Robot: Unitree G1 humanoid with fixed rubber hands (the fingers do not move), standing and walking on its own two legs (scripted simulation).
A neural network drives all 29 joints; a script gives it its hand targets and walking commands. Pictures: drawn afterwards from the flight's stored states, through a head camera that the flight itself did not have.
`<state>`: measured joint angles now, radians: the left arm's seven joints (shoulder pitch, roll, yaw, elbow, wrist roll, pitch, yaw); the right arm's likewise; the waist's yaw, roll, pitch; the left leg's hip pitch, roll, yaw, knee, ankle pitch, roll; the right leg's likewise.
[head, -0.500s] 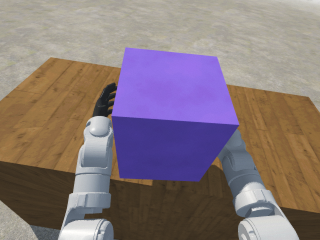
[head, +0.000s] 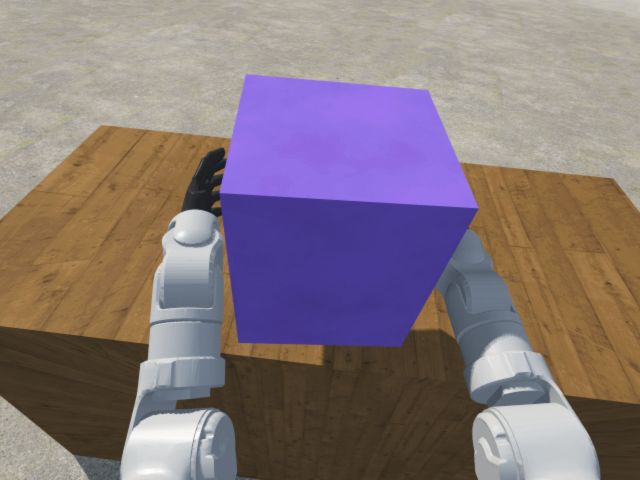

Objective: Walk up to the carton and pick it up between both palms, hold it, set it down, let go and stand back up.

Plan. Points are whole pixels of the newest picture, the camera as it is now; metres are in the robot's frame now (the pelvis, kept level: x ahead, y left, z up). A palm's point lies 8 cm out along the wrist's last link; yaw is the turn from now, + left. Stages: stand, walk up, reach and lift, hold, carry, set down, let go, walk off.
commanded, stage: reach and lift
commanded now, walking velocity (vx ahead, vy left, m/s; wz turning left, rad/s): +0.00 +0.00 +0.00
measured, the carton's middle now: (329, 221) +0.37 -0.01 +0.17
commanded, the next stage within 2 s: hold in 0.74 s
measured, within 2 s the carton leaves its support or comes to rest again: neither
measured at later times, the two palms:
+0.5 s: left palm (197, 203) +0.38 +0.14 +0.19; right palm (448, 212) +0.37 -0.16 +0.18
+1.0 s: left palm (184, 194) +0.37 +0.15 +0.21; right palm (449, 201) +0.37 -0.15 +0.20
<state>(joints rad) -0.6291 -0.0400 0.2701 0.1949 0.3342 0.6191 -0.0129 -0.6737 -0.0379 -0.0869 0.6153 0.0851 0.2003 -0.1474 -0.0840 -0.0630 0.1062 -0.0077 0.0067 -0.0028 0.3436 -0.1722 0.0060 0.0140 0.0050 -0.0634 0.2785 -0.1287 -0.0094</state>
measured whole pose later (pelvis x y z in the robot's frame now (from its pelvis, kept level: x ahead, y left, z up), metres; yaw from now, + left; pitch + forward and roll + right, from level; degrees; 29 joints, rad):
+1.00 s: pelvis +0.00 +0.00 +0.00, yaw +1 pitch -11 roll -1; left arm -0.67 -0.01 0.28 0.13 0.34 0.74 -0.04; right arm -0.74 -0.06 -0.04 0.59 0.18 0.29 -0.18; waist -0.08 -0.06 0.07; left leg 0.01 0.01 -0.01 0.35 -0.18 0.00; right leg 0.04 0.01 -0.07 0.28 -0.14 -0.01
